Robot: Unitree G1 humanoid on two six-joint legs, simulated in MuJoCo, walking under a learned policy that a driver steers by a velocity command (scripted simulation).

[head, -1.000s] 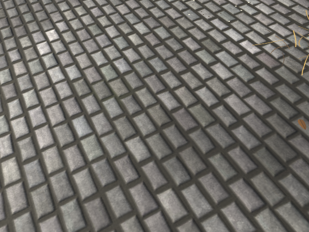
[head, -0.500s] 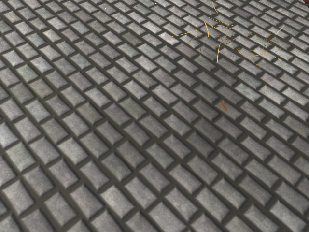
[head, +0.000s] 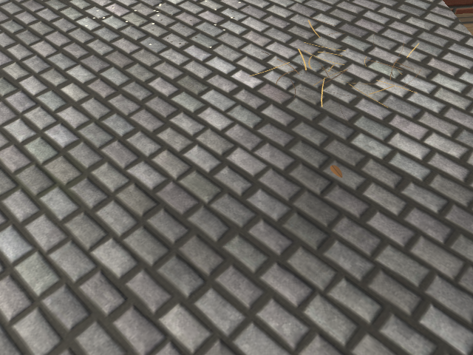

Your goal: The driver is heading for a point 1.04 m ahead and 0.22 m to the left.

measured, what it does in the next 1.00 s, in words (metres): walks ahead: right foot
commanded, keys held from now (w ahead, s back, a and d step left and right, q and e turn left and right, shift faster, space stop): no key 0.16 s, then w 0.84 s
